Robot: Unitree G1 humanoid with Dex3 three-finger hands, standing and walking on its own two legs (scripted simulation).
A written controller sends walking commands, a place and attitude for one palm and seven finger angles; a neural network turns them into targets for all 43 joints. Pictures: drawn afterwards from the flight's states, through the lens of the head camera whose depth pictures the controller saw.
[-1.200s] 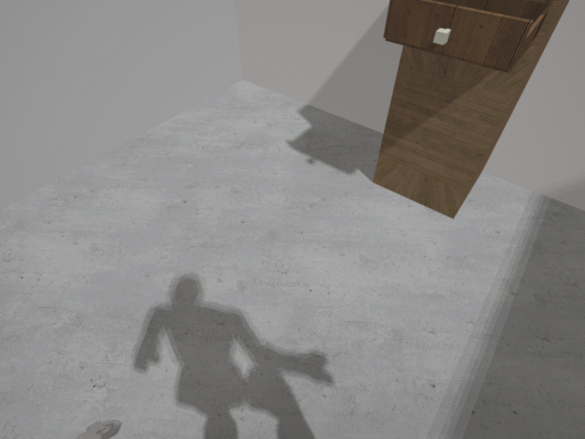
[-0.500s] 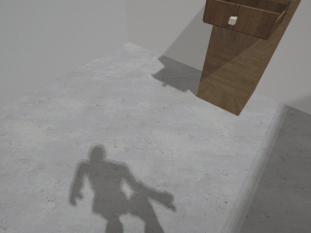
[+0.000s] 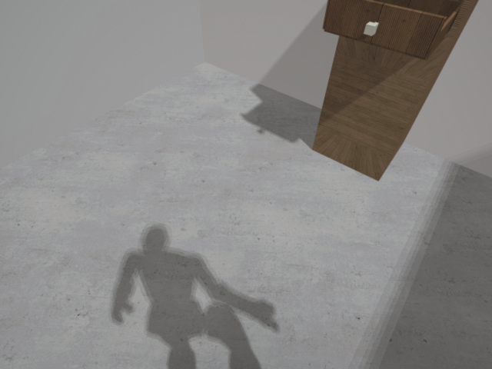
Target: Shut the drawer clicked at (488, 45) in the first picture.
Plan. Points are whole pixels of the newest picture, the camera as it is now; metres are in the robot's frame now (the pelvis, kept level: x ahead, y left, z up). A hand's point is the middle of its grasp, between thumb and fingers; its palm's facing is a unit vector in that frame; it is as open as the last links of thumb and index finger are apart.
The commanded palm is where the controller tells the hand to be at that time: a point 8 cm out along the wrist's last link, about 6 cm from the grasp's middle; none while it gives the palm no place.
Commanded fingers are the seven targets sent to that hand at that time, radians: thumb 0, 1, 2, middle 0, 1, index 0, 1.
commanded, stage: look at it before walking up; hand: left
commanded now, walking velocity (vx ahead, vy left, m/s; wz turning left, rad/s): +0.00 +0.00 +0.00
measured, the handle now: (372, 27) +1.13 -0.36 +0.10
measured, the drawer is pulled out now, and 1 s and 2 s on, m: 0.26 0.26 0.26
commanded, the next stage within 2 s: walk to a spot facing it in 0.24 s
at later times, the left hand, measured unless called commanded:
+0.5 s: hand out of the picture +0.08 +0.23 -0.17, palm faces -0.03 -0.95 -0.30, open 7.4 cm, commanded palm none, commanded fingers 0.00 0.90 0.90 -0.20 -0.30 -0.20 -0.30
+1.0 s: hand (190, 357) +0.18 +0.12 -0.18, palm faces -0.15 -0.97 -0.19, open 7.4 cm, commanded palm none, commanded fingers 0.00 0.90 0.90 -0.20 -0.30 -0.20 -0.30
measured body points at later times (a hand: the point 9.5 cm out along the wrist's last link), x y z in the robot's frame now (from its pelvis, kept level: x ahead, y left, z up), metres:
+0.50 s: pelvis +0.02 +0.00 +0.00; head +0.01 -0.01 +0.45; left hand +0.08 +0.28 -0.14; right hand +0.09 -0.29 -0.14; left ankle +0.01 +0.12 -0.74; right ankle +0.01 -0.12 -0.74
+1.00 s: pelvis +0.17 -0.05 -0.01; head +0.18 -0.06 +0.44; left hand +0.19 +0.17 -0.16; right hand +0.14 -0.30 -0.16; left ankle +0.21 +0.08 -0.67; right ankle +0.10 -0.13 -0.75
